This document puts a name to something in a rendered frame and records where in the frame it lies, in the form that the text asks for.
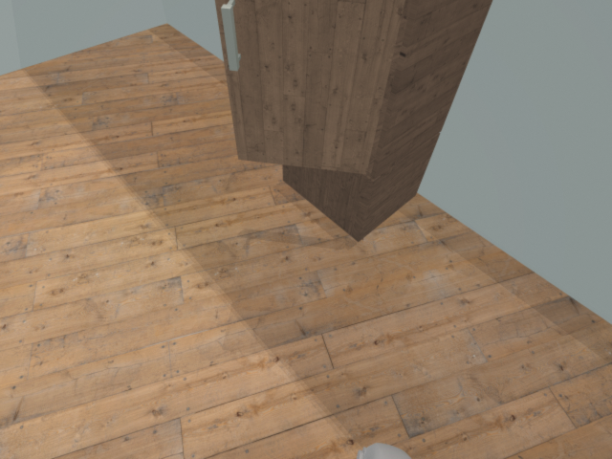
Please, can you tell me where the cupboard door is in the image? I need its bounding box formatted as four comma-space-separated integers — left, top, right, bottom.
215, 0, 405, 174

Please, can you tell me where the handle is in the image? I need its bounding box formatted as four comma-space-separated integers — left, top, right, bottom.
221, 0, 241, 71

